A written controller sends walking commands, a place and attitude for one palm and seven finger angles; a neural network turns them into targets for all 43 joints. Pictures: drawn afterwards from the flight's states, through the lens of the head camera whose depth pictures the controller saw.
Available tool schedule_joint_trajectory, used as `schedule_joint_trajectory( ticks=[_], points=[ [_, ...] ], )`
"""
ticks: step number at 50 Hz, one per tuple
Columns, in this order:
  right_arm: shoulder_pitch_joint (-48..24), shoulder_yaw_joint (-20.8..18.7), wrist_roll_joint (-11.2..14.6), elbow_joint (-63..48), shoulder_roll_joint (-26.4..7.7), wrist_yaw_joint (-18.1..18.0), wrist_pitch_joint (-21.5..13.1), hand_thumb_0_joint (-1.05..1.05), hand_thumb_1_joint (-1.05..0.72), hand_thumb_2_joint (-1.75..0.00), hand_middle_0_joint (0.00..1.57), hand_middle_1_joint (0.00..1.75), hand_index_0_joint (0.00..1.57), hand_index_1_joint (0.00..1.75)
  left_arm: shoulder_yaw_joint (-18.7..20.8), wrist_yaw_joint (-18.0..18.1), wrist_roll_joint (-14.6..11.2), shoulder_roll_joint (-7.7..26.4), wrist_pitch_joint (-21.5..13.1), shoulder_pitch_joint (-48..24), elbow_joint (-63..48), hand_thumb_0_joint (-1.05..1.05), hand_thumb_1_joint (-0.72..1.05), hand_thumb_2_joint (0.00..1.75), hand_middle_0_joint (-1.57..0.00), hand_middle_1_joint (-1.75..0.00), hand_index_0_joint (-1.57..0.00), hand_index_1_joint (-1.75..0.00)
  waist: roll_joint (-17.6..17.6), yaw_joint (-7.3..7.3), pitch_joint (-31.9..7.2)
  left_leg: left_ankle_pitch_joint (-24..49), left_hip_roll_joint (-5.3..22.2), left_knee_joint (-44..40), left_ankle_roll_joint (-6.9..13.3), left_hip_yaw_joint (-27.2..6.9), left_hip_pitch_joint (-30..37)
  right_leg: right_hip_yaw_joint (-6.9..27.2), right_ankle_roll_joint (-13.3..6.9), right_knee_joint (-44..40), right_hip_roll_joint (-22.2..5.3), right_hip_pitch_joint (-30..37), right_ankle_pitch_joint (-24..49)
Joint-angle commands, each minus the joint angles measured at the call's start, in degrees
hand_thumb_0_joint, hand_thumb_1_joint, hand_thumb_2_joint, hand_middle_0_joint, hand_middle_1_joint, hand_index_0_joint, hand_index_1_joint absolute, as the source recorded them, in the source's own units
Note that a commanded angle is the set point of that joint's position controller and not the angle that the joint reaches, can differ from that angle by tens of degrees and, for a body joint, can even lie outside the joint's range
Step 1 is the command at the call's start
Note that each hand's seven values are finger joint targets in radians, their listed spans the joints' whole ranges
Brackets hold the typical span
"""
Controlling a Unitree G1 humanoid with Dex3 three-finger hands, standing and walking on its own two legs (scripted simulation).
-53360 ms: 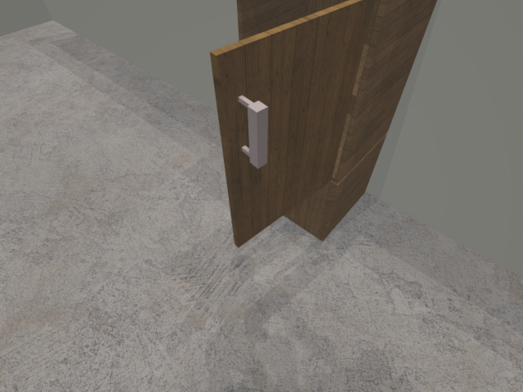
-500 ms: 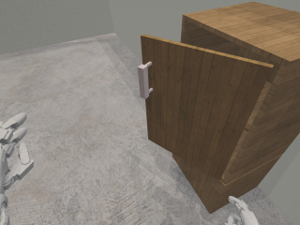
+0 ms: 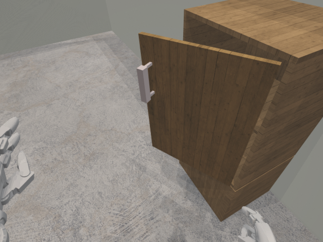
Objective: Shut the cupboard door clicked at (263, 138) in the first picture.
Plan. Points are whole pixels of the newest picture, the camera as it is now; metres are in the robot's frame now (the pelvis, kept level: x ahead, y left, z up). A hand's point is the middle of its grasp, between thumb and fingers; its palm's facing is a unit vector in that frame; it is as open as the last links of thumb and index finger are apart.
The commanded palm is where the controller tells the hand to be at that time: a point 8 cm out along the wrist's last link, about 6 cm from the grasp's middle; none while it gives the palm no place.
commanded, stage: step back with the hand held close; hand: left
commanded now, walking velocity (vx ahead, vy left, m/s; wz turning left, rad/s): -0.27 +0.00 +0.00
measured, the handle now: (147, 82) +0.63 +0.11 +0.08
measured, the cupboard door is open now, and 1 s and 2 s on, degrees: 28 28 28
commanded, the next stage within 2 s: stop stepping back and stand still in 1.30 s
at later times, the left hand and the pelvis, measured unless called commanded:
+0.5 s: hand (12, 194) +0.16 +0.29 +0.15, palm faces +0.39 -0.79 -0.47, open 7.4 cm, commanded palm +0.10 +0.32 +0.17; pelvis -0.05 +0.02 -0.01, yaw -2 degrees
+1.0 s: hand out of the picture +0.09 +0.30 +0.15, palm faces +0.45 -0.78 -0.43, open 7.4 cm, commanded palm +0.01 +0.34 +0.17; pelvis -0.11 +0.03 -0.03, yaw +4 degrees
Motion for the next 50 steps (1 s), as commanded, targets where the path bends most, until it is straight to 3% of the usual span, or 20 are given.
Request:
schedule_joint_trajectory(
  ticks=[1, 6, 12, 17, 21, 22, 26, 31, 32, 35, 37, 38, 39, 42, 43, 45, 47, 48, 49, 50],
  points=[
    [-7.4, -3.8, 0.2, -9.5, -6.6, -1.0, -1.2, 0.0, -0.9, -0.9, 0.2, 0.3, 0.2, 0.3, 5.8, 1.0, 0.5, 11.4, -5.6, -2.3, -10.9, 0.0, 0.9, 0.9, -0.2, -0.3, -0.2, -0.3, -3.4, -1.5, -4.6, 7.3, 5.9, -1.1, -1.0, -5.2, -0.4, 10.0, -1.0, -3.0, -10.3, -4.5, 7.9],
    [-7.3, -4.5, 0.4, -11.0, -6.8, -1.9, 0.5, 0.0, -0.9, -0.9, 0.2, 0.3, 0.2, 0.3, 8.7, 1.7, 0.4, 14.2, -5.9, -0.3, -13.2, 0.0, 0.9, 0.9, -0.2, -0.3, -0.2, -0.3, -4.4, -1.41, -9.2, 20.4, 7.6, -1.2, -1.3, -5.8, -1.8, 6.9, 0.3, 5.1, -8.4, -0.3, 21.4],
    [-7.3, -5.0, 0.4, -12.3, -7.1, -2.3, 2.0, 0.0, -0.9, -0.9, 0.2, 0.3, 0.2, 0.3, 11.6, 2.1, 0.5, 16.3, -5.8, 2.8, -15.2, 0.0, 0.9, 0.9, -0.2, -0.3, -0.2, -0.3, -2.8, -1.26, -10.5, 25.2, 9.0, -0.3, -1.5, -6.7, -5.5, 7.0, 0.5, 9.4, -8.1, 1.1, 24.3],
    [-6.9, -5.0, 0.1, -13.0, -7.4, -2.2, 2.1, 0.0, -0.9, -0.9, 0.2, 0.3, 0.2, 0.3, 11.1, 2.3, 1.1, 15.3, -6.0, 3.9, -15.6, 0.0, 0.9, 0.9, -0.2, -0.3, -0.2, -0.3, -0.8, -1.28, -6.7, 13.4, 10.7, -3.6, -0.3, -8.7, -12.6, 7.3, 1.0, 10.2, -6.3, 0.2, 13.9],
    [-6.3, -4.8, 0.0, -13.5, -7.7, -2.5, 1.7, 0.0, -0.9, -0.9, 0.2, 0.3, 0.2, 0.3, 10.3, 2.6, 2.0, 14.1, -6.9, 1.2, -15.4, 0.0, 0.9, 0.9, -0.2, -0.3, -0.2, -0.3, -0.4, -1.8, -3.2, -6.5, 11.9, -7.8, 1.6, -11.2, -23.6, 7.7, 1.4, 12.4, -5.1, 3.5, 6.6],
    [-6.5, -4.9, -0.2, -13.3, -7.9, -2.6, 1.3, 0.0, -0.9, -0.9, 0.2, 0.3, 0.2, 0.3, 11.9, 2.8, 2.4, 15.6, -7.4, 0.3, -15.8, 0.0, 0.9, 0.9, -0.2, -0.3, -0.2, -0.3, -0.2, -1.55, -3.1, -10.1, 12.2, -8.8, 2.0, -11.5, -25.6, 7.4, 1.5, 12.7, -4.7, 4.8, 6.2],
    [-5.4, -4.8, -0.3, -13.5, -8.0, -2.5, 0.5, 0.0, -0.9, -0.9, 0.2, 0.3, 0.2, 0.3, 10.3, 2.9, 3.3, 13.6, -8.3, -2.5, -15.9, 0.0, 0.9, 0.9, -0.2, -0.3, -0.2, -0.3, -0.3, -2.09, -1.6, -22.9, 12.4, -9.6, 3.3, -12.7, -32.8, 8.1, 1.5, 14.9, -4.6, 6.6, 1.3],
    [-4.8, -4.9, -0.8, -13.0, -8.4, -2.3, -0.9, 0.0, -0.9, -0.9, 0.2, 0.3, 0.2, 0.3, 10.0, 3.0, 4.5, 13.0, -9.5, -6.3, -18.5, 0.0, 0.9, 0.9, -0.2, -0.3, -0.2, -0.3, 2.4, -2.11, -0.8, -29.4, 14.6, -11.8, 4.0, -15.0, -37.7, 5.9, 1.8, 20.1, -2.9, 8.1, -1.5],
    [-4.8, -5.0, -1.1, -12.7, -8.6, -2.2, -1.3, 0.0, -0.9, -0.9, 0.2, 0.3, 0.2, 0.3, 11.6, 3.1, 5.0, 14.6, -9.8, -6.8, -19.0, 0.0, 0.9, 0.9, -0.2, -0.3, -0.2, -0.3, 3.2, -1.86, -0.9, -29.3, 15.2, -12.3, 4.1, -15.4, -38.3, 5.4, 2.0, 20.8, -2.5, 8.7, -1.6],
    [-4.3, -5.1, -1.0, -12.5, -8.3, -1.9, -1.6, 0.0, -0.9, -0.9, 0.2, 0.3, 0.2, 0.3, 11.1, 3.0, 5.0, 13.4, -10.3, -6.5, -18.4, 0.0, 0.9, 0.9, -0.2, -0.3, -0.2, -0.3, 1.4, -2.03, -0.8, -29.2, 14.9, -9.8, 4.2, -14.7, -40.1, 6.7, 1.5, 21.5, -2.8, 9.3, -0.6],
    [-4.1, -5.4, -1.2, -12.0, -8.4, -1.5, -1.5, 0.0, -0.9, -0.9, 0.2, 0.3, 0.2, 0.3, 13.3, 3.2, 5.3, 14.9, -10.4, -4.6, -16.1, 0.0, 0.9, 0.9, -0.2, -0.3, -0.2, -0.3, -1.3, -1.95, -0.3, -29.0, 13.4, -6.6, 3.7, -13.2, -41.0, 9.7, 0.4, 19.8, -4.2, 7.7, -1.7],
    [-4.2, -5.2, -1.0, -12.1, -7.8, -1.3, -1.2, 0.0, -0.9, -0.9, 0.2, 0.3, 0.2, 0.3, 11.3, 3.1, 5.1, 12.8, -10.6, -5.0, -16.6, 0.0, 0.9, 0.9, -0.2, -0.3, -0.2, -0.3, -2.7, -2.17, 0.0, -29.5, 12.3, -4.3, 3.1, -11.8, -40.9, 11.6, -0.3, 18.2, -5.5, 5.9, -4.4],
    [-4.0, -5.4, -1.0, -12.1, -7.8, -1.1, -1.1, 0.0, -0.9, -0.9, 0.2, 0.3, 0.2, 0.3, 12.3, 3.2, 5.1, 13.8, -10.8, -4.8, -16.1, 0.0, 0.9, 0.9, -0.2, -0.3, -0.2, -0.3, -4.9, -2.23, 0.6, -29.2, 10.8, -0.6, 2.5, -10.8, -40.0, 15.3, -1.4, 14.9, -7.5, 2.3, -8.1],
    [-3.0, -5.6, -1.4, -10.6, -6.4, 0.2, -0.7, 0.0, -0.9, -0.9, 0.2, 0.3, 0.2, 0.3, 12.6, 4.1, 4.5, 15.1, -11.1, -3.4, -16.8, 0.0, 0.9, 0.9, -0.2, -0.3, -0.2, -0.3, -12.3, -2.65, 0.1, -18.9, 5.5, 16.0, -1.8, -6.5, -25.3, 28.3, -7.1, -1.2, -18.3, -15.2, -18.8],
    [-3.0, -4.9, -1.3, -10.1, -4.9, 0.7, -0.3, 0.0, -0.9, -0.9, 0.2, 0.3, 0.2, 0.3, 10.6, 4.4, 4.0, 13.9, -11.3, -3.1, -18.0, 0.0, 0.9, 0.9, -0.2, -0.3, -0.2, -0.3, -15.4, -2.99, -1.8, -15.0, 4.4, 20.9, -2.8, -5.5, -20.0, 27.9, -8.3, -3.8, -21.3, -17.8, -17.9],
    [-3.6, -4.8, -0.8, -10.3, -4.3, 0.9, -0.2, 0.0, -0.9, -0.9, 0.2, 0.3, 0.2, 0.3, 11.9, 4.9, 3.6, 15.7, -11.5, -1.4, -19.6, 0.0, 0.9, 0.9, -0.2, -0.3, -0.2, -0.3, -16.7, -3.01, -5.4, -12.2, 3.8, 23.9, -3.4, -3.6, -15.8, 24.5, -8.2, -3.5, -21.9, -16.8, -10.6],
    [-3.2, -4.6, -0.7, -10.0, -4.6, 0.5, -0.1, 0.0, -0.9, -0.9, 0.2, 0.3, 0.2, 0.3, 14.1, 5.2, 3.5, 17.8, -11.8, 0.4, -22.4, 0.0, 0.9, 0.9, -0.2, -0.3, -0.2, -0.3, -12.8, -3.2, -7.5, -8.3, 4.6, 14.6, -3.2, -3.0, -11.1, 17.6, -6.0, 1.5, -19.6, -15.9, -2.6],
    [-3.2, -4.3, -0.7, -9.9, -4.6, 0.0, -0.3, 0.0, -0.9, -0.9, 0.2, 0.3, 0.2, 0.3, 14.2, 5.3, 3.2, 17.5, -12.0, 1.9, -24.0, 0.0, 0.9, 0.9, -0.2, -0.3, -0.2, -0.3, -8.0, -3.17, -7.7, -5.9, 5.4, 6.3, -2.5, -3.5, -9.6, 13.0, -3.5, 6.0, -15.7, -16.1, -1.2],
    [-4.2, -4.5, -1.0, -10.3, -6.0, -0.7, -0.8, 0.0, -0.9, -0.9, 0.2, 0.3, 0.2, 0.3, 14.1, 5.3, 3.2, 17.3, -12.4, 1.7, -26.3, 0.0, 0.9, 0.9, -0.2, -0.3, -0.2, -0.3, 1.4, -3.04, -6.3, -6.4, 10.1, -1.3, 0.2, -10.1, -13.2, 8.6, -0.6, 14.3, -9.1, -15.9, -2.2],
    [-5.7, -4.8, -1.7, -10.9, -7.1, -1.4, -1.8, 0.0, -0.9, -0.9, 0.2, 0.3, 0.2, 0.3, 15.2, 5.5, 4.0, 17.3, -12.9, 0.2, -28.6, 0.0, 0.9, 0.9, -0.2, -0.3, -0.2, -0.3, 14.2, -2.57, -6.2, -7.2, 18.4, -7.9, 3.8, -18.2, -24.2, 2.7, 2.3, 26.9, -2.1, -7.7, -1.7]
  ],
)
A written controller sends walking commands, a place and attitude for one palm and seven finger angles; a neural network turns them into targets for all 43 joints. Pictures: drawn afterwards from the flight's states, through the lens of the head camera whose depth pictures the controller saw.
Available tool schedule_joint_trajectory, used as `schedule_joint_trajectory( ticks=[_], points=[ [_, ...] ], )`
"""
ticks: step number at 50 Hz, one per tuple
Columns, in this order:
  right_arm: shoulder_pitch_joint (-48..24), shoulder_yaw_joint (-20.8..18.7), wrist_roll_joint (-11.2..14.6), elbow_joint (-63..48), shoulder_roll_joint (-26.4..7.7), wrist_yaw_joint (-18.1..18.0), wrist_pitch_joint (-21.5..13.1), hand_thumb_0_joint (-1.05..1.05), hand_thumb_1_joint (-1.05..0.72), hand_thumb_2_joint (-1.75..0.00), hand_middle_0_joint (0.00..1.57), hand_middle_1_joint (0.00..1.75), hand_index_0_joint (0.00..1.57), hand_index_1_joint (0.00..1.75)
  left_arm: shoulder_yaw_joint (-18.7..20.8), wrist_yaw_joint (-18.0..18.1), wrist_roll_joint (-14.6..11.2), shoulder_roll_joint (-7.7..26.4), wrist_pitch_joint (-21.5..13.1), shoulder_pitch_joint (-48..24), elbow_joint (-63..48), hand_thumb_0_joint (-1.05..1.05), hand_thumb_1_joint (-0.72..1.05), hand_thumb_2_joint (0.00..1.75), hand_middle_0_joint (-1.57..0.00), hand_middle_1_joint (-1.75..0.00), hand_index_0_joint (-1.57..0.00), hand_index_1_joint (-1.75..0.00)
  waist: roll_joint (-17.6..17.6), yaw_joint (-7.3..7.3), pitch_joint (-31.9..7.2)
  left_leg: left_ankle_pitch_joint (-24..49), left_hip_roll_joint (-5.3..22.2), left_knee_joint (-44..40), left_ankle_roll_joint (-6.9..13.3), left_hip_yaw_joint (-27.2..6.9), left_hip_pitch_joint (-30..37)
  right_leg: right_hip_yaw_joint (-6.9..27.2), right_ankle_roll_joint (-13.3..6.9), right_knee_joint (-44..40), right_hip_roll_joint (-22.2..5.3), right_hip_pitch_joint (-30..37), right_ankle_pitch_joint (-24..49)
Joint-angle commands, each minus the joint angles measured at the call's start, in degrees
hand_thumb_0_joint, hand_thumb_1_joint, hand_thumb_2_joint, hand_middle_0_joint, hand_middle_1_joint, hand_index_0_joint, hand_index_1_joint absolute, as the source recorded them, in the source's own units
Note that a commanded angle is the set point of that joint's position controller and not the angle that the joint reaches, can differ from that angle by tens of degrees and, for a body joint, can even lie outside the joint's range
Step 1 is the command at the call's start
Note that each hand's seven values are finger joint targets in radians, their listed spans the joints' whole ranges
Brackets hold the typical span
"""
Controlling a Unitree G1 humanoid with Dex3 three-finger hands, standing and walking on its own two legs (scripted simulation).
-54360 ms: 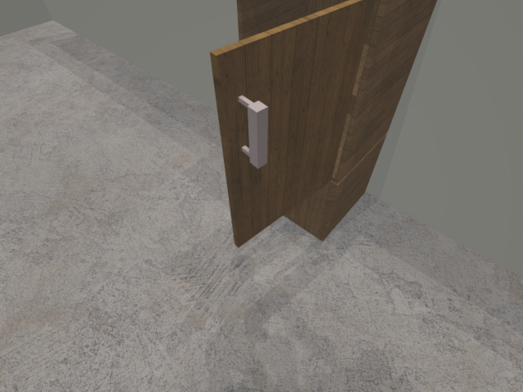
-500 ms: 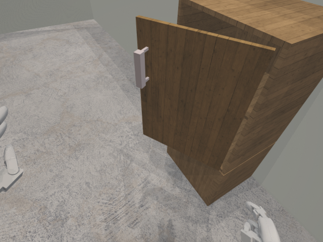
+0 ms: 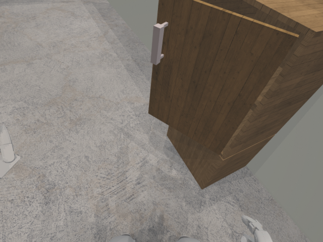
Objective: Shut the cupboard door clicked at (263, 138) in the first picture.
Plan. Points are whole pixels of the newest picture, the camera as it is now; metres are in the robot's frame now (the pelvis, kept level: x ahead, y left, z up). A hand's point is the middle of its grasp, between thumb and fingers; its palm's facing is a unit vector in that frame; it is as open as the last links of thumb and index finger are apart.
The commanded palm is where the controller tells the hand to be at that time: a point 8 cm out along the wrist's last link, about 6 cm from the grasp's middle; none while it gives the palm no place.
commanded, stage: step back with the hand held close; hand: left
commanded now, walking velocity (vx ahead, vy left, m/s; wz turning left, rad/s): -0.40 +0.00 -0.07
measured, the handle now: (160, 43) +0.74 +0.03 +0.11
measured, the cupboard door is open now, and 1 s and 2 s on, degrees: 28 28 28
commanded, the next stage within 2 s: stop stepping back and stand still in 0.30 s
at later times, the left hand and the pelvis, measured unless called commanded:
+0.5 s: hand out of the picture +0.11 +0.24 +0.21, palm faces +0.18 -0.87 -0.46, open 7.5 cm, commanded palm +0.05 +0.30 +0.20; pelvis -0.13 +0.02 +0.01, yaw -8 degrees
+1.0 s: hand out of the picture +0.05 +0.26 +0.21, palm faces +0.25 -0.80 -0.54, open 7.4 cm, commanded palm +0.01 +0.31 +0.20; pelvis -0.17 +0.04 +0.02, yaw -9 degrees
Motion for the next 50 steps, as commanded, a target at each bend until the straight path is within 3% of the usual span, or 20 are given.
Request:
schedule_joint_trajectory(
  ticks=[1, 3, 5, 9, 13, 19, 21, 22, 23, 24, 26, 29, 30, 32, 34, 37, 43, 45, 47, 50],
  points=[
    [-7.6, -3.1, -1.2, -9.5, -7.4, -2.4, -6.0, 0.0, -0.9, -0.9, 0.2, 0.3, 0.2, 0.3, 12.3, 1.9, 0.3, 13.4, -4.3, -1.7, -16.0, 0.0, 0.9, 0.9, -0.2, -0.3, -0.2, -0.3, 27.1, 1.94, -10.2, -10.1, 22.9, -28.9, 7.4, -23.4, -11.1, 1.7, -0.1, 22.2, 4.3, 14.6, -12.7],
    [-7.0, -4.0, -1.2, -8.2, -7.9, -2.2, -7.9, 0.0, -0.9, -0.9, 0.2, 0.3, 0.2, 0.3, 13.8, 1.8, 0.7, 13.5, -5.1, -2.9, -14.5, 0.0, 0.9, 0.9, -0.2, -0.3, -0.2, -0.3, 18.1, 1.95, -9.3, -21.3, 24.7, -31.8, 7.7, -23.5, -17.5, 3.4, 0.1, 33.0, 6.1, 18.6, -13.9],
    [-6.2, -4.3, -1.4, -7.0, -7.5, -2.0, -9.0, 0.0, -0.9, -0.9, 0.2, 0.3, 0.2, 0.3, 11.2, 1.1, -1.2, 10.1, -4.7, -3.2, -13.0, 0.0, 0.9, 0.9, -0.2, -0.3, -0.2, -0.3, 12.6, 2.24, -8.7, -8.1, 21.3, -27.0, 5.7, -18.4, -3.2, 2.2, 0.0, 26.7, 4.5, 8.0, -16.6],
    [-5.1, -3.2, -1.3, -4.3, -6.6, -1.6, -11.3, 0.0, -0.9, -0.9, 0.2, 0.3, 0.2, 0.3, 3.5, 0.0, -1.8, 5.1, -3.7, -4.9, -9.8, 0.0, 0.9, 0.9, -0.2, -0.3, -0.2, -0.3, 14.7, 2.0, -10.3, 4.3, 19.2, -27.1, 3.2, -15.0, 15.4, -0.5, 0.5, 11.2, 4.1, 2.5, -20.0],
    [-5.5, -2.8, -1.5, -3.0, -6.7, -1.0, -12.1, 0.0, -0.9, -0.9, 0.2, 0.3, 0.2, 0.3, 0.0, -1.1, -1.8, 4.8, -2.5, -10.8, -10.6, 0.0, 0.9, 0.9, -0.2, -0.3, -0.2, -0.3, 18.8, 2.15, -15.1, 12.1, 17.5, -29.4, 0.4, -12.6, 24.5, -2.2, 0.0, 0.5, 6.0, 6.1, -20.5],
    [-8.7, -2.1, -1.8, -7.3, -5.1, -0.2, -9.6, 0.0, -0.9, -0.9, 0.2, 0.3, 0.2, 0.3, 9.4, -2.3, -4.8, 13.3, -2.9, -1.5, -18.9, 0.0, 0.9, 0.9, -0.2, -0.3, -0.2, -0.3, 20.2, 4.2, -23.2, 7.6, 12.6, -29.7, -6.6, -4.9, 22.8, -6.1, -3.0, -17.8, 7.1, 18.3, -12.4],
    [-8.5, -1.7, -1.4, -7.9, -4.8, -0.4, -7.9, 0.0, -0.9, -0.9, 0.2, 0.3, 0.2, 0.3, 12.6, -2.1, -5.3, 16.1, -3.6, 3.8, -19.2, 0.0, 0.9, 0.9, -0.2, -0.3, -0.2, -0.3, 13.5, 3.81, -20.4, 1.3, 6.5, -16.0, -6.9, 2.3, 23.3, -1.8, -5.3, -25.5, -0.6, 12.1, -9.5],
    [-7.9, -1.4, -1.7, -7.7, -4.4, -0.4, -7.4, 0.0, -0.9, -0.9, 0.2, 0.3, 0.2, 0.3, 15.9, -1.3, -5.3, 19.5, -3.3, 7.0, -20.3, 0.0, 0.9, 0.9, -0.2, -0.3, -0.2, -0.3, 7.1, 3.63, -20.7, -0.3, 3.9, -4.8, -6.6, 2.3, 24.6, 2.4, -7.6, -27.2, -8.4, 5.8, -9.0],
    [-8.1, -1.0, -1.6, -8.1, -4.2, -0.7, -6.6, 0.0, -0.9, -0.9, 0.2, 0.3, 0.2, 0.3, 15.1, -0.8, -5.4, 18.7, -2.9, 6.7, -19.9, 0.0, 0.9, 0.9, -0.2, -0.3, -0.2, -0.3, 1.6, 3.25, -15.8, -2.6, 2.5, 6.7, -6.1, -0.1, 19.8, 11.0, -11.2, -29.5, -17.1, 0.0, -12.9],
    [-7.5, -1.4, -1.4, -8.3, -5.0, -0.9, -6.2, 0.0, -0.9, -0.9, 0.2, 0.3, 0.2, 0.3, 14.8, -0.5, -5.1, 18.8, -1.8, 4.8, -17.9, 0.0, 0.9, 0.9, -0.2, -0.3, -0.2, -0.3, -1.6, 3.24, -11.7, -7.6, 3.5, 17.1, -5.7, -5.5, 14.1, 14.9, -14.9, -28.9, -21.7, -5.1, -20.5],
    [-6.6, -1.7, 0.0, -6.9, -5.3, -1.6, -5.3, 0.0, -0.9, -0.9, 0.2, 0.3, 0.2, 0.3, 11.4, -0.3, -3.6, 13.4, 1.1, 4.2, -12.5, 0.0, 0.9, 0.9, -0.2, -0.3, -0.2, -0.3, -1.2, 1.5, -3.0, -5.0, 5.3, 20.5, -4.0, -8.9, 0.8, 12.8, -14.7, -26.0, -18.0, -0.4, -18.7],
    [-5.3, -1.0, 0.0, -4.4, -6.9, -2.9, -5.6, 0.0, -0.9, -0.9, 0.2, 0.3, 0.2, 0.3, 5.4, 1.1, -1.5, 9.6, 2.7, -9.8, -1.2, 0.0, 0.9, 0.9, -0.2, -0.3, -0.2, -0.3, 5.8, -0.71, 6.4, -1.2, 6.4, -3.4, -2.2, -5.3, 7.3, 4.0, -7.3, -20.2, -11.4, -0.7, -13.7],
    [-4.6, -1.3, 0.1, -3.7, -7.7, -3.3, -6.3, 0.0, -0.9, -0.9, 0.2, 0.3, 0.2, 0.3, 4.0, 1.3, -1.0, 8.8, 3.1, -12.5, 2.7, 0.0, 0.9, 0.9, -0.2, -0.3, -0.2, -0.3, 7.5, -0.43, 6.5, 0.7, 4.9, -9.2, -1.6, -3.7, 9.6, 1.4, -5.6, -16.6, -8.1, 1.2, -9.9],
    [-4.4, -2.3, 1.2, -4.6, -9.4, -4.1, -7.5, 0.0, -0.9, -0.9, 0.2, 0.3, 0.2, 0.3, 1.4, 1.1, -0.5, 7.7, 3.5, -15.0, 4.3, 0.0, 0.9, 0.9, -0.2, -0.3, -0.2, -0.3, 12.1, 0.78, 3.8, 6.2, 8.7, -16.7, 1.1, -11.0, 11.5, -1.3, -1.8, -7.5, -2.5, 5.5, -2.6],
    [-3.5, -1.6, 1.0, -5.8, -8.6, -4.0, -7.8, 0.0, -0.9, -0.9, 0.2, 0.3, 0.2, 0.3, 1.9, 1.2, -0.6, 8.5, 3.1, -12.2, 1.9, 0.0, 0.9, 0.9, -0.2, -0.3, -0.2, -0.3, 10.2, 0.98, -1.6, 15.7, 12.1, -18.6, 3.1, -19.6, 13.4, -2.5, -1.0, -3.9, 1.6, 8.4, 2.4],
    [-5.8, -1.9, -0.2, -5.4, -7.7, -2.9, -9.3, 0.0, -0.9, -0.9, 0.2, 0.3, 0.2, 0.3, 1.8, 0.3, -1.2, 8.9, 0.9, -11.0, -11.9, 0.0, 0.9, 0.9, -0.2, -0.3, -0.2, -0.3, 11.1, 1.1, -7.4, 3.9, 13.9, -27.3, 1.1, -25.2, 13.6, -0.7, -0.8, -1.3, 2.8, 12.7, -11.1],
    [-6.4, -1.2, -1.2, -7.1, -6.3, -1.9, -9.1, 0.0, -0.9, -0.9, 0.2, 0.3, 0.2, 0.3, 10.1, 1.0, -1.3, 13.3, 0.2, 8.6, -18.4, 0.0, 0.9, 0.9, -0.2, -0.3, -0.2, -0.3, 22.9, 1.94, -10.3, -18.8, 8.8, -27.5, -1.0, -11.4, 1.1, -4.7, -3.6, -10.6, 2.9, 25.7, -13.1],
    [-5.5, -1.6, -1.2, -6.9, -5.8, -2.1, -7.1, 0.0, -0.9, -0.9, 0.2, 0.3, 0.2, 0.3, 12.4, 1.6, -1.2, 13.8, 0.7, 8.9, -12.1, 0.0, 0.9, 0.9, -0.2, -0.3, -0.2, -0.3, 16.4, 1.96, -8.6, -18.1, 6.4, -14.6, -1.4, -7.5, -6.8, 3.7, -7.2, -15.4, -2.8, 27.8, -18.8],
    [-4.1, -2.7, -0.6, -6.0, -5.8, -1.9, -5.2, 0.0, -0.9, -0.9, 0.2, 0.3, 0.2, 0.3, 12.7, 2.2, -1.6, 13.2, 1.4, 6.7, -7.1, 0.0, 0.9, 0.9, -0.2, -0.3, -0.2, -0.3, -2.5, 2.38, -4.2, -9.8, 2.1, 10.9, -2.8, -3.4, -13.4, 29.3, -15.5, -29.5, -18.8, 19.9, -33.7],
    [-3.0, -2.0, -0.7, -5.0, -6.1, -2.0, -5.5, 0.0, -0.9, -0.9, 0.2, 0.3, 0.2, 0.3, 9.3, 1.9, -1.5, 9.6, 0.0, 2.5, 3.2, 0.0, 0.9, 0.9, -0.2, -0.3, -0.2, -0.3, -1.5, 0.69, -0.5, -6.3, 5.6, 18.5, -2.7, -7.1, -15.6, 22.7, -15.0, -26.6, -18.5, 18.1, -18.5]
  ],
)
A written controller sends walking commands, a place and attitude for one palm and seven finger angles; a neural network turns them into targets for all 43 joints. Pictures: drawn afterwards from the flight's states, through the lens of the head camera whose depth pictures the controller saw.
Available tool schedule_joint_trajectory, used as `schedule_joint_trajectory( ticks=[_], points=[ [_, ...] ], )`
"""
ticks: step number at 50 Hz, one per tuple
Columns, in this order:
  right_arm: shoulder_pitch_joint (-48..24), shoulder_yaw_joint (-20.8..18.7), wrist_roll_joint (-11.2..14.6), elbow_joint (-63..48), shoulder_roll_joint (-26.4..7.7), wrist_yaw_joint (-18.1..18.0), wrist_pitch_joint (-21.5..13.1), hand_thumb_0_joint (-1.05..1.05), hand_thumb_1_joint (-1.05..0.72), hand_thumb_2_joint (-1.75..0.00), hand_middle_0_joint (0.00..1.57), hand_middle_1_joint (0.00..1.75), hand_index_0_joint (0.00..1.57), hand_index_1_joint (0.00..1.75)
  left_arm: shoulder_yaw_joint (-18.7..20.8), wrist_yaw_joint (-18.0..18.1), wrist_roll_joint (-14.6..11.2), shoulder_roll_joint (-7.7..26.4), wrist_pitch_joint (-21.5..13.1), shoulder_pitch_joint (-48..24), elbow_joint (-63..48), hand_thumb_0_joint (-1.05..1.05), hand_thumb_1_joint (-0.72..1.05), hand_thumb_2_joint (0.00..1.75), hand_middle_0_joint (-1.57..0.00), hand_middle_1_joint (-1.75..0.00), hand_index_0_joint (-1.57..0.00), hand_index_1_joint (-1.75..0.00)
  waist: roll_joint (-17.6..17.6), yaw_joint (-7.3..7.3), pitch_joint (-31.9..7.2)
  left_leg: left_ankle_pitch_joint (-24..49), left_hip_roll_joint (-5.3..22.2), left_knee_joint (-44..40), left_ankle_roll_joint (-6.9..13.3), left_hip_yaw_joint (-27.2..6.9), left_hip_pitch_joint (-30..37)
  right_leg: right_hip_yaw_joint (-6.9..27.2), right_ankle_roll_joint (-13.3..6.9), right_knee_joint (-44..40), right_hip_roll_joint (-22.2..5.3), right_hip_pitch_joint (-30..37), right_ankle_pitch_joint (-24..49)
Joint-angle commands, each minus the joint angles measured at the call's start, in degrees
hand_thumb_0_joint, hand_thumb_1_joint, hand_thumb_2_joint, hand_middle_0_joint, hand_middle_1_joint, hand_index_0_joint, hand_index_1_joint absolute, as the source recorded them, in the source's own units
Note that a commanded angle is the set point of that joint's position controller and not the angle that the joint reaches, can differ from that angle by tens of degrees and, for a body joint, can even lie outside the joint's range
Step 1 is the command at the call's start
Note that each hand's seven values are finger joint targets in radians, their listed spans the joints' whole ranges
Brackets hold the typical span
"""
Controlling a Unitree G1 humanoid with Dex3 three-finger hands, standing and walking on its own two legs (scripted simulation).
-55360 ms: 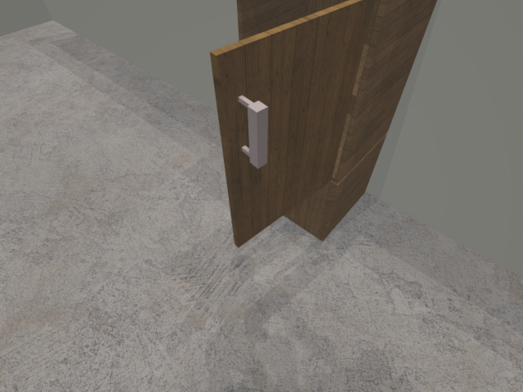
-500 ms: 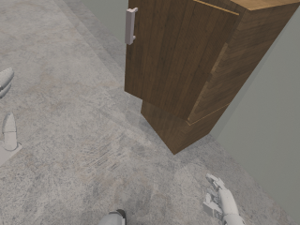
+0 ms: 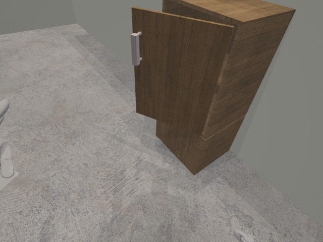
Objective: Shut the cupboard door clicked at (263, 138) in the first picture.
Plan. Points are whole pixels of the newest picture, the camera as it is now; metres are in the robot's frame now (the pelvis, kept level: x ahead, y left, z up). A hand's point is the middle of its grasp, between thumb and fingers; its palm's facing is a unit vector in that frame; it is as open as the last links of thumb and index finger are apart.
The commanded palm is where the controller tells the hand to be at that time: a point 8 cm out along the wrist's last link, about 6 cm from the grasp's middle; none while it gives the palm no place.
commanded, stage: stop stepping back and stand still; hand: left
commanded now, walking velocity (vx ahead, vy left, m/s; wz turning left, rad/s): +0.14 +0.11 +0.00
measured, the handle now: (137, 48) +0.91 +0.14 +0.09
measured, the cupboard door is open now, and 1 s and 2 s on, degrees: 28 28 28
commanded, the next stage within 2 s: let the arm hang, fingers relaxed in 0.62 s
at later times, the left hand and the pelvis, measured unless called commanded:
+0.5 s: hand out of the picture +0.24 +0.31 +0.20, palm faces +0.47 -0.72 -0.51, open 7.4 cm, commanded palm +0.17 +0.34 +0.18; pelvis +0.04 +0.03 +0.00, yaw +2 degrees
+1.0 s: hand out of the picture +0.08 +0.23 -0.16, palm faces -0.01 -0.98 -0.17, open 7.4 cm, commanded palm none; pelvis +0.00 +0.05 -0.01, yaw +3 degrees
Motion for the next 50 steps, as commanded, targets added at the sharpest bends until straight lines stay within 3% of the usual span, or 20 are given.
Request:
schedule_joint_trajectory(
  ticks=[1, 4, 8, 10, 12, 14, 17, 19, 21, 24, 31, 35, 36, 37, 38, 40, 42, 45, 47, 50],
  points=[
    [-7.1, -3.8, 0.6, -8.0, -9.3, -1.4, -1.8, 0.0, -0.9, -0.9, 0.2, 0.3, 0.2, 0.3, 6.3, 2.1, -0.2, 3.9, -1.8, -8.1, 6.8, 0.0, 0.9, 0.9, -0.2, -0.3, -0.2, -0.3, -5.2, 0.37, 8.4, 0.6, 4.1, 9.7, -0.2, -2.8, -12.7, 22.0, -9.3, -16.3, -19.6, -1.2, -9.1],
    [-9.0, -3.4, 0.8, -7.2, -9.0, -2.1, -2.1, 0.0, -0.9, -0.9, 0.2, 0.3, 0.2, 0.3, -0.8, 1.7, 0.8, 0.4, -0.7, -17.5, 10.1, 0.0, 0.9, 0.9, -0.2, -0.3, -0.2, -0.3, -7.0, 0.97, 10.8, 3.5, 3.2, -3.2, 1.1, 2.7, 1.2, 10.8, -5.3, -14.0, -15.4, -8.4, -2.6],
    [-10.3, -4.4, 0.8, -8.0, -10.1, -3.1, -4.1, 0.0, -0.9, -0.9, 0.2, 0.3, 0.2, 0.3, -4.9, 2.1, 1.2, 0.3, -0.1, -24.6, 1.2, 0.0, 0.9, 0.9, -0.2, -0.3, -0.2, -0.3, -6.6, 1.53, 8.0, 9.7, 0.8, -15.9, 2.0, 5.6, 15.7, 5.3, -1.9, -8.1, -11.6, -8.6, 3.5],
    [-10.1, -5.4, 1.2, -9.3, -11.6, -3.2, -5.1, 0.0, -0.9, -0.9, 0.2, 0.3, 0.2, 0.3, -2.2, 2.2, 1.2, 3.3, -1.2, -25.1, -8.7, 0.0, 0.9, 0.9, -0.2, -0.3, -0.2, -0.3, 3.6, 1.02, 4.1, 15.6, 5.7, -21.5, 4.2, -2.7, 21.4, 2.7, 1.7, 3.3, -7.9, -8.5, 10.2],
    [-10.0, -5.1, 1.2, -10.8, -11.7, -3.0, -5.5, 0.0, -0.9, -0.9, 0.2, 0.3, 0.2, 0.3, 4.5, 3.0, 1.2, 8.8, -2.8, -22.2, -15.1, 0.0, 0.9, 0.9, -0.2, -0.3, -0.2, -0.3, 13.2, 2.16, -0.4, 25.1, 13.0, -25.5, 7.2, -13.4, 23.6, -0.3, 4.4, 11.5, -2.6, -9.3, 1.6],
    [-10.2, -3.8, 0.6, -10.3, -8.8, -2.3, -5.9, 0.0, -0.9, -0.9, 0.2, 0.3, 0.2, 0.3, 6.3, 2.4, 0.9, 8.2, -3.3, -15.9, -16.7, 0.0, 0.9, 0.9, -0.2, -0.3, -0.2, -0.3, 18.1, 2.24, -0.1, 22.4, 12.8, -29.0, 7.4, -12.8, 19.9, 0.6, 3.8, 12.1, -2.7, -7.5, -6.3],
    [-9.2, -3.5, 1.2, -10.1, -8.9, -1.3, -6.5, 0.0, -0.9, -0.9, 0.2, 0.3, 0.2, 0.3, 10.3, 2.7, 0.4, 9.2, -3.9, -9.5, -15.5, 0.0, 0.9, 0.9, -0.2, -0.3, -0.2, -0.3, 16.2, 2.86, -1.8, 22.8, 9.2, -24.2, 3.6, -3.5, 17.0, -0.7, 3.4, -1.1, -2.3, -0.5, 2.7],
    [-8.4, -3.5, 1.7, -10.7, -8.3, -1.0, -5.8, 0.0, -0.9, -0.9, 0.2, 0.3, 0.2, 0.3, 9.7, 2.4, -0.4, 6.7, -3.7, -5.7, -10.8, 0.0, 0.9, 0.9, -0.2, -0.3, -0.2, -0.3, 10.3, 1.95, -4.8, 22.5, 6.3, -19.8, 1.7, 0.6, 14.0, 3.5, 2.3, -2.8, -4.5, 5.0, 16.3],
    [-6.9, -3.9, 1.8, -10.1, -8.4, -0.6, -4.4, 0.0, -0.9, -0.9, 0.2, 0.3, 0.2, 0.3, 8.0, 2.1, -0.9, 4.2, -2.7, -4.3, -5.4, 0.0, 0.9, 0.9, -0.2, -0.3, -0.2, -0.3, 3.2, 0.75, -6.5, 28.5, 4.8, -15.4, 0.7, 2.8, 15.3, 6.7, 1.2, -1.7, -7.1, 5.4, 31.9],
    [-7.1, -3.8, 2.2, -10.0, -8.8, -0.7, -2.8, 0.0, -0.9, -0.9, 0.2, 0.3, 0.2, 0.3, 5.7, 1.4, -1.2, 2.6, -0.3, -3.1, 1.1, 0.0, 0.9, 0.9, -0.2, -0.3, -0.2, -0.3, -0.5, 0.64, -6.6, 32.9, 5.5, -15.9, 0.9, 3.4, 17.6, 5.0, 2.7, -0.7, -6.9, 3.6, 37.2],
    [-9.7, -3.1, 2.2, -11.1, -8.5, -1.9, -2.0, 0.0, -0.9, -0.9, 0.2, 0.3, 0.2, 0.3, 2.2, 1.1, -0.2, 3.8, 0.9, -11.9, -4.1, 0.0, 0.9, 0.9, -0.2, -0.3, -0.2, -0.3, -0.8, 1.08, -3.3, 27.8, 5.5, -18.5, 1.7, 2.7, 16.9, 3.4, 3.6, -2.9, -6.3, 1.6, 28.1],
    [-10.7, -2.8, 1.9, -11.1, -8.1, -2.4, -3.2, 0.0, -0.9, -0.9, 0.2, 0.3, 0.2, 0.3, 4.0, 2.0, 0.1, 6.2, -0.4, -14.1, -11.2, 0.0, 0.9, 0.9, -0.2, -0.3, -0.2, -0.3, 5.4, 1.45, -2.2, 21.5, 4.5, -19.8, 1.7, 2.2, 16.3, 3.9, 2.9, -4.3, -6.5, 0.9, 19.7],
    [-12.6, -5.8, 0.9, 0.0, -20.1, 2.7, -6.5, 0.0, -0.9, -0.9, 0.2, 0.3, 0.2, 0.3, -21.2, -6.4, 3.9, -6.1, 7.7, -12.3, 38.4, 0.0, 0.9, 0.9, -0.2, -0.3, -0.2, -0.3, 6.8, -0.14, 5.5, 31.2, 6.6, -13.5, 2.3, 0.0, 11.7, 1.2, 2.5, 4.4, -9.4, -6.4, 22.9],
    [-8.4, -6.4, 0.5, 1.5, -18.0, 3.0, -3.8, 0.0, -0.9, -0.9, 0.2, 0.3, 0.2, 0.3, -20.3, -7.5, 3.9, -7.7, 12.0, -12.0, 40.6, 0.0, 0.9, 0.9, -0.2, -0.3, -0.2, -0.3, 7.7, 0.88, 0.8, 29.3, 7.3, -15.9, 2.3, 0.6, 13.4, 3.5, 2.7, 2.0, -8.2, -5.4, 15.0],
    [-8.0, -5.5, 0.7, 0.6, -16.6, 2.8, -2.3, 0.0, -0.9, -0.9, 0.2, 0.3, 0.2, 0.3, -20.6, -7.9, 3.5, -8.6, 13.2, -11.8, 40.5, 0.0, 0.9, 0.9, -0.2, -0.3, -0.2, -0.3, 10.1, 1.19, 2.3, 24.2, 7.9, -16.8, 2.4, 0.5, 11.8, 2.3, 3.3, 1.6, -7.6, -6.0, 8.4],
    [-8.8, -4.3, 0.1, 0.9, -15.9, 3.0, -0.5, 0.0, -0.9, -0.9, 0.2, 0.3, 0.2, 0.3, -21.3, -8.4, 3.7, -8.5, 12.8, -15.1, 46.3, 0.0, 0.9, 0.9, -0.2, -0.3, -0.2, -0.3, 8.0, 2.2, 3.6, 14.2, 8.8, -21.1, 3.6, -3.4, 4.9, 1.3, 3.0, 3.1, -5.7, -4.0, -0.4],
    [-9.1, -3.8, -0.4, 1.3, -15.9, 3.0, 0.4, 0.0, -0.9, -0.9, 0.2, 0.3, 0.2, 0.3, -21.9, -8.5, 4.0, -6.6, 12.4, -17.1, 52.6, 0.0, 0.9, 0.9, -0.2, -0.3, -0.2, -0.3, -1.7, 2.54, 4.3, 12.6, 7.4, -21.5, 2.8, -4.1, 5.0, 2.7, 2.1, -0.4, -6.0, -1.9, 0.9],
    [-7.0, -3.2, -0.8, 3.9, -13.1, 3.0, 2.1, 0.0, -0.9, -0.9, 0.2, 0.3, 0.2, 0.3, -23.2, -8.0, 3.7, -6.9, 12.3, -19.8, 63.0, 0.0, 0.9, 0.9, -0.2, -0.3, -0.2, -0.3, -11.4, 0.94, 4.3, 12.9, 3.9, -16.8, 1.5, -1.1, 11.8, 7.2, 0.1, -5.8, -10.7, -7.5, 1.0],
    [-5.5, -3.0, -0.9, 6.0, -13.0, 3.0, 3.0, 0.0, -0.9, -0.9, 0.2, 0.3, 0.2, 0.3, -24.0, -7.7, 3.4, -6.9, 12.8, -21.8, 68.1, 0.0, 0.9, 0.9, -0.2, -0.3, -0.2, -0.3, -7.0, 0.05, 5.1, 13.6, 3.8, -17.5, 1.2, -0.8, 15.0, 6.5, -0.1, -6.0, -10.3, -9.3, -2.1],
    [-5.1, -2.8, -0.8, 9.6, -12.4, 2.6, 3.1, 0.0, -0.9, -0.9, 0.2, 0.3, 0.2, 0.3, -24.5, -7.5, 3.2, -8.9, 13.3, -19.2, 75.7, 0.0, 0.9, 0.9, -0.2, -0.3, -0.2, -0.3, 7.4, 1.22, 6.4, 7.3, 5.4, -25.5, 1.9, -3.9, 11.8, 4.7, 1.8, -4.0, -6.8, -4.8, -3.6]
  ],
)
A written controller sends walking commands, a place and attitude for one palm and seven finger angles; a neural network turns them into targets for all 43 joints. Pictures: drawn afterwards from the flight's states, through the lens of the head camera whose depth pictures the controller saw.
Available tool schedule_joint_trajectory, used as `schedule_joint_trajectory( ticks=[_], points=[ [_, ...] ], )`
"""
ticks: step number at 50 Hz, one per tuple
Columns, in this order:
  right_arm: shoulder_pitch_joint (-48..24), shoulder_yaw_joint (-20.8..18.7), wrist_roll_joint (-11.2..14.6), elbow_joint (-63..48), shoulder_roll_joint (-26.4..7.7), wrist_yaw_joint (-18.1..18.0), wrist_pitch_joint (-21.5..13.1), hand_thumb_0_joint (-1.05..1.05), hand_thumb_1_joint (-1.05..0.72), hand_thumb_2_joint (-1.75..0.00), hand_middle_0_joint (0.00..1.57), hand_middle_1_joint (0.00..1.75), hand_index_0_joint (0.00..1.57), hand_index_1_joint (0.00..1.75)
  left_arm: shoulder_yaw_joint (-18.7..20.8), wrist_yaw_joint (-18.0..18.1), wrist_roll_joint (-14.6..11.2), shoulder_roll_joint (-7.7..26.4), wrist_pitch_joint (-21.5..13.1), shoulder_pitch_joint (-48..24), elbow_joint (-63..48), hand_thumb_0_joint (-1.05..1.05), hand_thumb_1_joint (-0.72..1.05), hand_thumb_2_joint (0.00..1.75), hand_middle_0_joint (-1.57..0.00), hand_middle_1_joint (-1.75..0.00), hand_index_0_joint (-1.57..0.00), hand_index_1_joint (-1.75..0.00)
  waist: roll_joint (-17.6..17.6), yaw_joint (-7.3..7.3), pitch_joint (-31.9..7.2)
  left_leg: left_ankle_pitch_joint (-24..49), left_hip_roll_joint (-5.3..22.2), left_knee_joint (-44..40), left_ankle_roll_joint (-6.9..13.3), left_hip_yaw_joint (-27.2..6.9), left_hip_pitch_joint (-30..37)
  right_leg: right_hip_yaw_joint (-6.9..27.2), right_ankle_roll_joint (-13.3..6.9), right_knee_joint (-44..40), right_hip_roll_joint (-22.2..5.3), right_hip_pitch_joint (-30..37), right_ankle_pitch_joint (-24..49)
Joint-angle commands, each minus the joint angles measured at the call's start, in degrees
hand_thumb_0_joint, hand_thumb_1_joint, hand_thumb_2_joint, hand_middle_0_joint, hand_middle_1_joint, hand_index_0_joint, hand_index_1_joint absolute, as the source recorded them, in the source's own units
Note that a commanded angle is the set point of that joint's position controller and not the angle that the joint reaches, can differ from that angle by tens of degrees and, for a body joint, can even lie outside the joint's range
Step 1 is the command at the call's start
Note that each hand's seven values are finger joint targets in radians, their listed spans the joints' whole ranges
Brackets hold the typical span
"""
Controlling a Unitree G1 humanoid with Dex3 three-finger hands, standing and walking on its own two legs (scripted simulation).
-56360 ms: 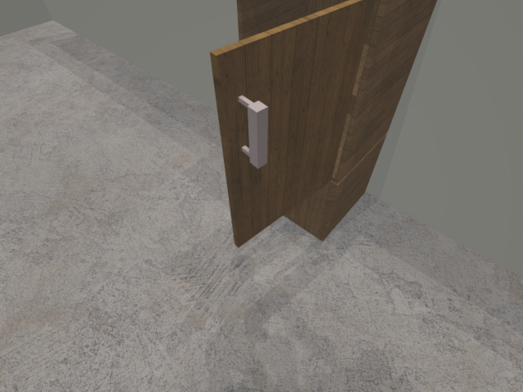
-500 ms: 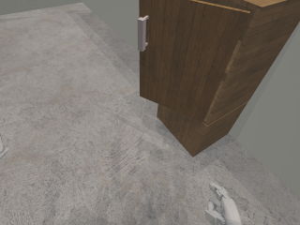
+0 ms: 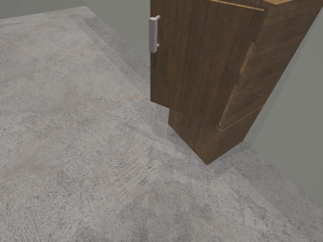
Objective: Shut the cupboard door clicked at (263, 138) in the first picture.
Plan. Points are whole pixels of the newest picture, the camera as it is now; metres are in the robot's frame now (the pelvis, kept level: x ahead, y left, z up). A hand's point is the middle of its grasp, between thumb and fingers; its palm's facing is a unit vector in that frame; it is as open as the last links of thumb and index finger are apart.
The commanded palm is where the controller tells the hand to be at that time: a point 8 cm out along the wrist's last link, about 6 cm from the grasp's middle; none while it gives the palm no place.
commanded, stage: let the arm hang, fingers relaxed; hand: left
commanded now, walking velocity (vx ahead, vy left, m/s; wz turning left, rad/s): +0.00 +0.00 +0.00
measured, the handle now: (155, 33) +0.90 +0.04 +0.10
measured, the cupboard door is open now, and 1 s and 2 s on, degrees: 28 28 28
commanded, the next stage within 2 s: look to check the result in 0.82 s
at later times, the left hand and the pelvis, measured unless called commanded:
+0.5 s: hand out of the picture -0.07 +0.18 -0.16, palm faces +0.02 -0.98 -0.22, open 7.4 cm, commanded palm none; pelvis -0.01 +0.00 +0.01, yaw -1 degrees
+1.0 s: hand out of the picture -0.01 +0.15 -0.16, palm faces +0.02 -0.98 -0.18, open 7.4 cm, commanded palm none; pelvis +0.01 -0.01 +0.01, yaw -1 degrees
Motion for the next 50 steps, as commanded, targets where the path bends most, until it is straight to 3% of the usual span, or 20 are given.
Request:
schedule_joint_trajectory(
  ticks=[1, 3, 5, 9, 15, 20, 25, 30, 44, 50],
  points=[
    [-0.8, -1.9, 0.3, -0.8, -6.0, -1.1, -0.7, 0.0, -0.9, -0.9, 0.2, 0.3, 0.2, 0.3, 3.6, 0.9, 0.0, 9.3, -2.7, 1.9, 2.0, 0.0, 0.9, 0.9, -0.2, -0.3, -0.2, -0.3, 10.4, 2.55, 0.6, -6.9, 4.0, -13.4, 0.2, -8.7, 4.2, 3.0, -3.8, -9.4, -1.1, -3.0, 0.2],
    [0.1, -2.3, 0.3, 0.9, -4.9, -1.5, -0.5, 0.0, -0.9, -0.9, 0.2, 0.3, 0.2, 0.3, 4.3, 1.0, 0.2, 7.9, -2.8, 4.5, 6.0, 0.0, 0.9, 0.9, -0.2, -0.3, -0.2, -0.3, 12.7, 3.13, -0.1, -9.9, 4.2, -15.2, 0.3, -8.9, 3.9, 2.3, -4.1, -10.1, -0.8, -0.6, 1.8],
    [1.2, -2.4, 0.6, 2.9, -4.3, -1.8, -0.3, 0.0, -0.9, -0.9, 0.2, 0.3, 0.2, 0.3, 3.8, 1.0, 0.0, 7.5, -2.9, 5.8, 9.5, 0.0, 0.9, 0.9, -0.2, -0.3, -0.2, -0.3, 12.6, 3.14, 0.2, -12.7, 4.1, -16.5, 0.2, -9.0, 4.5, 2.2, -4.3, -11.0, -0.6, -0.4, 2.1],
    [4.2, -2.8, 0.9, 6.2, -3.3, -2.2, -0.1, 0.0, -0.9, -0.9, 0.2, 0.3, 0.2, 0.3, 3.2, 1.1, 0.1, 6.1, -3.3, 6.9, 14.6, 0.0, 0.9, 0.9, -0.2, -0.3, -0.2, -0.3, 5.1, 2.49, 1.0, -10.9, 4.3, -16.2, 0.2, -8.5, 8.0, 2.8, -4.4, -13.8, -1.1, -2.5, 1.9],
    [6.7, -3.0, 1.2, 10.2, -1.6, -2.4, 0.2, 0.0, -0.9, -0.9, 0.2, 0.3, 0.2, 0.3, 2.8, 1.6, 0.1, 4.9, -3.7, 7.6, 19.3, 0.0, 0.9, 0.9, -0.2, -0.3, -0.2, -0.3, -1.9, 1.65, 4.1, -7.9, 4.2, -15.3, 0.2, -6.9, 11.2, 3.2, -4.1, -16.4, -1.7, -7.2, -2.0],
    [7.2, -3.0, 1.1, 12.3, -0.4, -2.4, 0.2, 0.0, -0.9, -0.9, 0.2, 0.3, 0.2, 0.3, 2.8, 1.9, 0.2, 3.9, -3.5, 8.4, 21.3, 0.0, 0.9, 0.9, -0.2, -0.3, -0.2, -0.3, 0.3, 1.62, 5.9, -9.4, 4.1, -16.4, 0.1, -6.6, 10.6, 3.2, -3.7, -16.3, -1.4, -8.4, -3.3],
    [7.3, -2.9, 1.0, 13.4, 1.0, -2.4, 0.2, 0.0, -0.9, -0.9, 0.2, 0.3, 0.2, 0.3, 2.9, 2.0, 0.3, 3.0, -3.5, 8.5, 22.1, 0.0, 0.9, 0.9, -0.2, -0.3, -0.2, -0.3, 0.0, 1.92, 7.7, -9.0, 3.8, -16.7, -0.1, -6.0, 9.7, 3.4, -3.6, -16.5, -1.4, -9.1, -3.4],
    [7.3, -2.8, 0.9, 13.8, 1.8, -2.6, -0.2, 0.0, -0.9, -0.9, 0.2, 0.3, 0.2, 0.3, 3.0, 2.1, 0.3, 2.4, -3.7, 7.9, 22.0, 0.0, 0.9, 0.9, -0.2, -0.3, -0.2, -0.3, 2.0, 2.12, 6.8, -6.7, 3.6, -16.6, -0.3, -5.4, 9.6, 3.3, -3.6, -15.8, -1.5, -7.0, 0.4],
    [8.1, -2.5, 0.9, 14.6, 3.1, -2.8, -0.7, 0.0, -0.9, -0.9, 0.2, 0.3, 0.2, 0.3, 3.3, 2.3, 0.0, 1.8, -4.1, 5.8, 22.0, 0.0, 0.9, 0.9, -0.2, -0.3, -0.2, -0.3, 2.1, 2.12, 5.5, 0.7, 3.7, -14.2, -0.6, -4.4, 11.1, 3.3, -4.0, -16.3, -2.0, -3.9, 5.5],
    [7.9, -2.4, 1.0, 14.8, 3.0, -2.9, -0.7, 0.0, -0.9, -0.9, 0.2, 0.3, 0.2, 0.3, 3.2, 2.4, -0.1, 1.6, -4.3, 5.6, 22.3, 0.0, 0.9, 0.9, -0.2, -0.3, -0.2, -0.3, 0.4, 2.08, 5.5, 3.9, 4.0, -13.1, -0.4, -4.1, 12.0, 3.2, -3.9, -16.8, -2.3, -3.2, 7.5]
  ],
)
